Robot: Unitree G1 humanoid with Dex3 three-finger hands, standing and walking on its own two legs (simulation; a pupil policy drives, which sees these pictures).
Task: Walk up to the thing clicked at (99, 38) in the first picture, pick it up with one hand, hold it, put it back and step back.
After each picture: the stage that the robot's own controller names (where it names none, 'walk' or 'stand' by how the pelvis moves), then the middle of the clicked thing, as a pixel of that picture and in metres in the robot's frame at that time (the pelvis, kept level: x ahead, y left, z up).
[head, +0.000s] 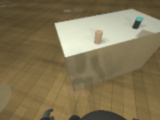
stand; (98, 37) +0.72 -0.05 +0.07
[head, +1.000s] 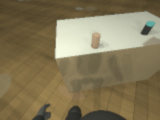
rise first; (95, 41) +0.62 +0.00 +0.09
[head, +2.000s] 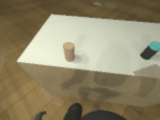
walk; (69, 52) +0.41 +0.20 +0.11
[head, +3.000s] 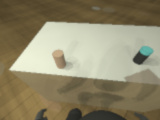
stand; (59, 59) +0.39 +0.23 +0.10
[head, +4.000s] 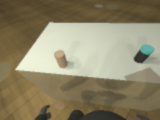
stand; (61, 59) +0.41 +0.22 +0.08
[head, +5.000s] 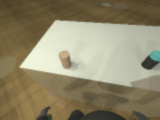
stand; (65, 60) +0.39 +0.19 +0.08
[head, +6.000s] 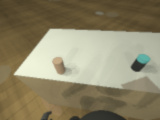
stand; (59, 66) +0.37 +0.23 +0.07
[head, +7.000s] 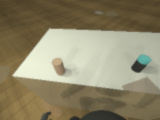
stand; (59, 67) +0.36 +0.23 +0.07
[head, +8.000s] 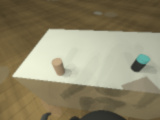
rise first; (58, 67) +0.36 +0.24 +0.06
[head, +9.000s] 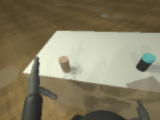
rise first; (64, 64) +0.38 +0.23 +0.07
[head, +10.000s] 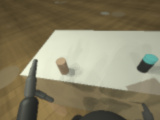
go down; (62, 66) +0.36 +0.24 +0.07
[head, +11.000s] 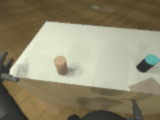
go down; (61, 66) +0.35 +0.20 +0.08
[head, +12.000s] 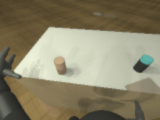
go down; (60, 66) +0.36 +0.22 +0.08
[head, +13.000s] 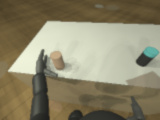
close; (58, 61) +0.38 +0.23 +0.11
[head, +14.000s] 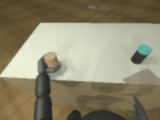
lift; (52, 62) +0.37 +0.24 +0.11
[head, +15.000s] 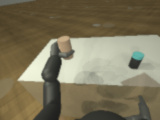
lift; (66, 48) +0.36 +0.15 +0.28
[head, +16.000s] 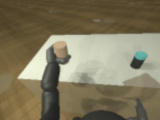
hold; (62, 53) +0.34 +0.18 +0.24
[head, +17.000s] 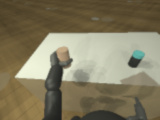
hold; (64, 58) +0.36 +0.18 +0.19
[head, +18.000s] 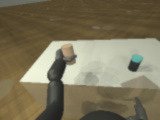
hold; (69, 54) +0.37 +0.15 +0.23
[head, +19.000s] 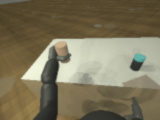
crouch; (63, 52) +0.36 +0.18 +0.25
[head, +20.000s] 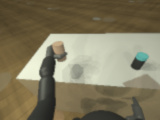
lower; (59, 51) +0.41 +0.21 +0.20
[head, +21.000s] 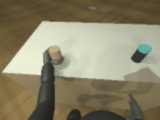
lower; (56, 55) +0.42 +0.24 +0.12
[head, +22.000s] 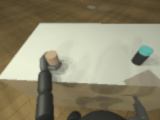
lower; (53, 61) +0.38 +0.24 +0.12
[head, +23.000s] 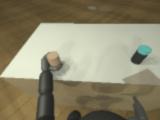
lower; (55, 61) +0.38 +0.23 +0.11
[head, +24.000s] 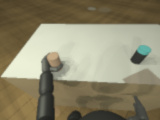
lower; (55, 62) +0.37 +0.23 +0.11
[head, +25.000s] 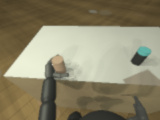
withdraw; (59, 65) +0.35 +0.21 +0.11
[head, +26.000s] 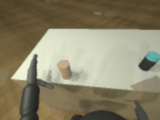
sink last; (65, 70) +0.32 +0.19 +0.10
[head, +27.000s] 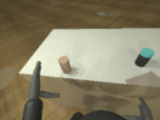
stand; (65, 65) +0.37 +0.21 +0.09
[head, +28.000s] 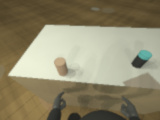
stand; (61, 67) +0.34 +0.21 +0.08
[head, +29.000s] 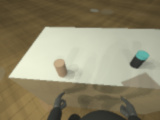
stand; (61, 68) +0.34 +0.21 +0.07
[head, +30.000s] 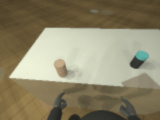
stand; (61, 68) +0.34 +0.21 +0.07
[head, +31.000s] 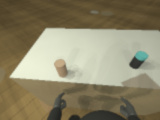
stand; (61, 68) +0.35 +0.21 +0.07
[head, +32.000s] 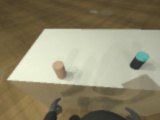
stand; (60, 70) +0.33 +0.21 +0.08
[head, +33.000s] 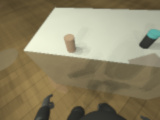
walk; (70, 44) +0.50 +0.17 +0.10
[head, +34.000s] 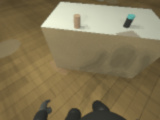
walk; (77, 21) +0.85 +0.15 +0.08
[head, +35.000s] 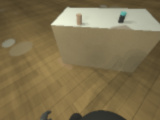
stand; (79, 19) +1.07 +0.18 +0.08
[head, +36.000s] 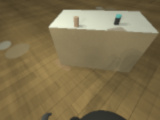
stand; (76, 21) +1.07 +0.20 +0.07
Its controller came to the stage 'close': yes
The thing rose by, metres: 0.22
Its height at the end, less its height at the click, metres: +0.00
